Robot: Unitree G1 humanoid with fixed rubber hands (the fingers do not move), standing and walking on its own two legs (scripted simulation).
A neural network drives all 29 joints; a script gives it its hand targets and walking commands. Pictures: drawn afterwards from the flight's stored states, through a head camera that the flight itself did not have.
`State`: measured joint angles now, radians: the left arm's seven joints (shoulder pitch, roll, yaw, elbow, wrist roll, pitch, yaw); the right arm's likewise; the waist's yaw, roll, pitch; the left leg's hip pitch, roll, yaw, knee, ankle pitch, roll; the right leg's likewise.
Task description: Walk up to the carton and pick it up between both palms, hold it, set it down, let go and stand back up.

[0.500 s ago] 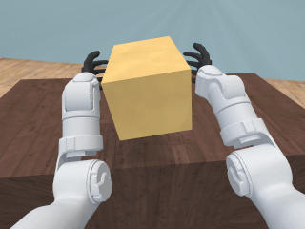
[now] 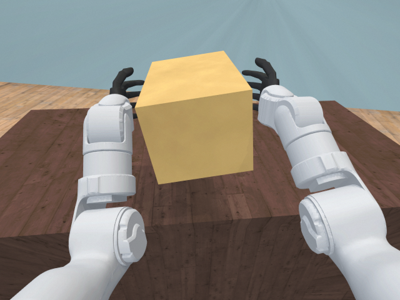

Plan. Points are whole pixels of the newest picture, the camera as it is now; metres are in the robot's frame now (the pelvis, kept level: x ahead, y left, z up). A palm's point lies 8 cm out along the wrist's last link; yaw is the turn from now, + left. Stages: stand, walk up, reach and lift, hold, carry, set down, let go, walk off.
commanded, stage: hold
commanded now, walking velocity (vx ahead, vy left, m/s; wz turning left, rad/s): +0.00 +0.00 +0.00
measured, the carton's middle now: (195, 108) +0.43 -0.01 +0.26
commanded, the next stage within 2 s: none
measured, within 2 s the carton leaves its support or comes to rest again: neither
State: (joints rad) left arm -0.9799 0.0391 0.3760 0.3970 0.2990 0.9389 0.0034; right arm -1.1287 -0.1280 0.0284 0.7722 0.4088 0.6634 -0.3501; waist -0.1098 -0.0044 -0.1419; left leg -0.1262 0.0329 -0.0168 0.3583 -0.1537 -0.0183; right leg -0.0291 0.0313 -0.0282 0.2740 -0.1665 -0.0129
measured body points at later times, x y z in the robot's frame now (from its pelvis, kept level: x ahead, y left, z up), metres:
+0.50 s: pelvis +0.00 +0.00 +0.00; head -0.09 +0.01 +0.44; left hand +0.39 +0.14 +0.30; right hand +0.38 -0.14 +0.31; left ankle +0.03 +0.13 -0.75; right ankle -0.01 -0.11 -0.75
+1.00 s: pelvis +0.00 +0.00 +0.00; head -0.09 +0.02 +0.44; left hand +0.39 +0.14 +0.30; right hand +0.38 -0.13 +0.31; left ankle +0.03 +0.13 -0.75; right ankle +0.00 -0.11 -0.75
